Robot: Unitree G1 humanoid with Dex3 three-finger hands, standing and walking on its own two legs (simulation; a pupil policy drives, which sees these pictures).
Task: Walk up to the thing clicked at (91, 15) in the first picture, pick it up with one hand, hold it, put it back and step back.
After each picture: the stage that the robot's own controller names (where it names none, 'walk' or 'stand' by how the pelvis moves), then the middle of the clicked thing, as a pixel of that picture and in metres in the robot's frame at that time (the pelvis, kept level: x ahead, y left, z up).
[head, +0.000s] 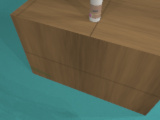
stand; (96, 0) +0.90 -0.08 +0.02
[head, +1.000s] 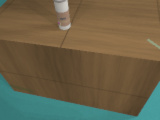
walk; (61, 7) +0.79 +0.15 +0.04
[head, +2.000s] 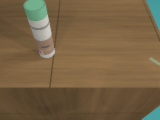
stand; (41, 32) +0.53 +0.18 +0.04
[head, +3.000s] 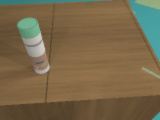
stand; (35, 48) +0.49 +0.21 +0.04
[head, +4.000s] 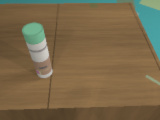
stand; (39, 53) +0.47 +0.19 +0.02
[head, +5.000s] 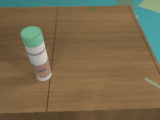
stand; (38, 56) +0.46 +0.20 +0.02
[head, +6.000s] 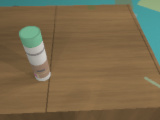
stand; (37, 56) +0.46 +0.20 +0.02
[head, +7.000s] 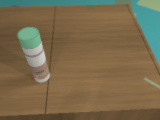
stand; (36, 58) +0.45 +0.20 +0.02
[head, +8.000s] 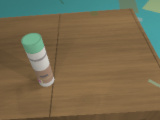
rise first; (40, 62) +0.45 +0.21 +0.02
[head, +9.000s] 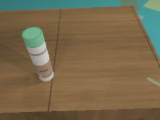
go down; (40, 57) +0.46 +0.21 +0.02
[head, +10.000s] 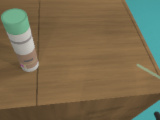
go down; (23, 45) +0.47 +0.19 +0.04
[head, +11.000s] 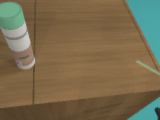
go down; (18, 41) +0.47 +0.20 +0.06
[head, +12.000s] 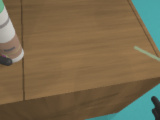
close in; (1, 31) +0.47 +0.21 +0.09
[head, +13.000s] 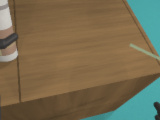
lift; out of the picture +0.51 +0.21 +0.10
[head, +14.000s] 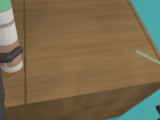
lift; (4, 35) +0.46 +0.21 +0.10
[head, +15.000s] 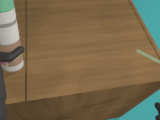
lift; (6, 34) +0.46 +0.21 +0.10
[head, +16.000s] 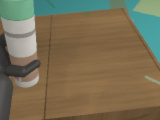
lift; (22, 45) +0.34 +0.16 +0.23
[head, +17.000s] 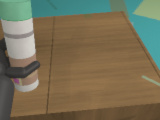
hold; (21, 48) +0.33 +0.18 +0.22
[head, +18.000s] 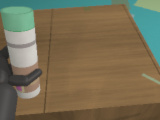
hold; (23, 56) +0.33 +0.18 +0.18
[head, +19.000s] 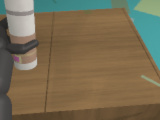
crouch; (22, 27) +0.40 +0.18 +0.23
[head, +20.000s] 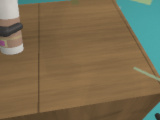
lower; (6, 11) +0.48 +0.21 +0.21
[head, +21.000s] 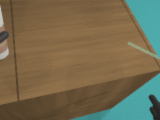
lower; out of the picture +0.51 +0.22 +0.10
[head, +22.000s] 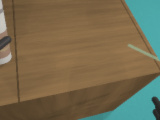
lower; out of the picture +0.50 +0.22 +0.10
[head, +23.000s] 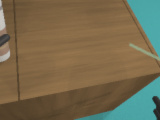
lower; out of the picture +0.50 +0.22 +0.10
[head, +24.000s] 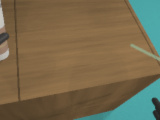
lower; out of the picture +0.50 +0.23 +0.10
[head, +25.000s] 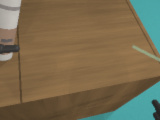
open; (4, 19) +0.51 +0.19 +0.09
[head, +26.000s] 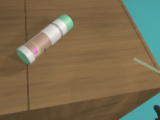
sink last; (47, 37) +0.55 +0.09 -0.02
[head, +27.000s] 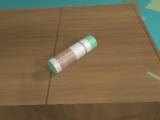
stand; (73, 53) +0.56 +0.09 -0.03
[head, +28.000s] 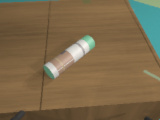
stand; (70, 55) +0.51 +0.07 -0.03
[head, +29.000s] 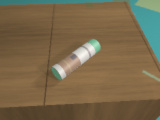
stand; (77, 58) +0.52 +0.04 -0.05
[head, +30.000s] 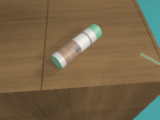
walk; (77, 45) +0.54 +0.04 -0.05
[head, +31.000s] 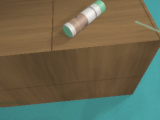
walk; (84, 18) +0.72 +0.03 -0.05
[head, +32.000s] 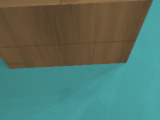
walk; out of the picture +1.00 -0.05 -0.05
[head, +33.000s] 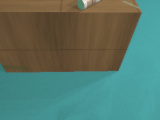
stand; out of the picture +1.04 -0.07 -0.06
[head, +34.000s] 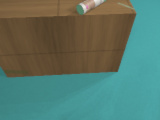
stand; (92, 2) +1.04 -0.07 -0.07
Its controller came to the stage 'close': yes
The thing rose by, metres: 0.22
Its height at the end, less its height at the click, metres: -0.09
